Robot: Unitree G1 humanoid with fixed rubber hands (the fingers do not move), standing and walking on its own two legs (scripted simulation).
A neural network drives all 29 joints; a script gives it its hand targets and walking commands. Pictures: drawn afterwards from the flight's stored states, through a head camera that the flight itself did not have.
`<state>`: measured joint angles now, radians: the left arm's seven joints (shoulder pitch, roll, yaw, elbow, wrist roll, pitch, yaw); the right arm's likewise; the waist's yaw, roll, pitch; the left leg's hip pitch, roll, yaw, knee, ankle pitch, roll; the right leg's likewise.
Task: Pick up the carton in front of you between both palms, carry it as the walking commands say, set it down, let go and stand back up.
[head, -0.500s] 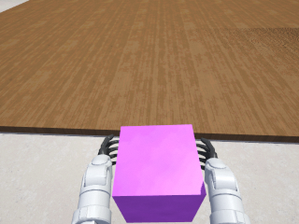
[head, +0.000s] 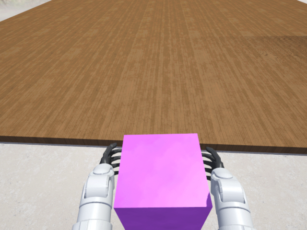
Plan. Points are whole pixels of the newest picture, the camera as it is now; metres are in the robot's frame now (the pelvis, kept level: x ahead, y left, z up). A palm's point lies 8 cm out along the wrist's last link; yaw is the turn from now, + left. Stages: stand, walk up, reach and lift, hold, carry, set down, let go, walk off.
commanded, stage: reach and lift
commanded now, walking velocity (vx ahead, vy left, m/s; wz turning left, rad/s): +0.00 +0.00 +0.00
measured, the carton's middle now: (161, 187) +0.28 +0.00 -0.04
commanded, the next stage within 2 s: hold in 0.14 s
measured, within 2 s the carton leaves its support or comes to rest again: neither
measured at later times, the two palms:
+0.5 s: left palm (104, 169) +0.28 +0.15 +0.05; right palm (219, 173) +0.27 -0.15 +0.05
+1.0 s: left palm (97, 150) +0.32 +0.18 +0.07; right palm (207, 153) +0.32 -0.12 +0.07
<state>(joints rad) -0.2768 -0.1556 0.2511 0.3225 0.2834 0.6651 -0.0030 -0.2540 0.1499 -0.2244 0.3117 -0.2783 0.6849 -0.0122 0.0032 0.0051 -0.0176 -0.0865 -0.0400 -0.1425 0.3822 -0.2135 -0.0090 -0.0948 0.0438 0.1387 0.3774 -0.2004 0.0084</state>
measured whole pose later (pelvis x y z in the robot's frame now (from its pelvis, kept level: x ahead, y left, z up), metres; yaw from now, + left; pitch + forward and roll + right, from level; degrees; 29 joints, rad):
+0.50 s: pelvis -0.01 +0.00 +0.00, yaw +0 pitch -7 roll +0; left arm -0.30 -0.16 0.26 0.28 0.29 0.75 -0.01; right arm -0.28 0.16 -0.23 0.27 -0.29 0.77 0.00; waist 0.00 0.00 0.00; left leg -0.04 -0.04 -0.14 0.38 -0.20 -0.01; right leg -0.05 0.04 0.14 0.37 -0.19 0.01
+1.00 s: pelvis +0.04 +0.02 -0.01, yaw -1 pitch +3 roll +0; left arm -0.23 -0.10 0.17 -0.02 0.16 0.95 0.04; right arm -0.24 0.14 -0.13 0.02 -0.17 0.95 -0.07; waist 0.00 0.00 -0.16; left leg -0.23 0.02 0.03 0.49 -0.31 0.01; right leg -0.35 -0.04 -0.04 0.69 -0.45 0.01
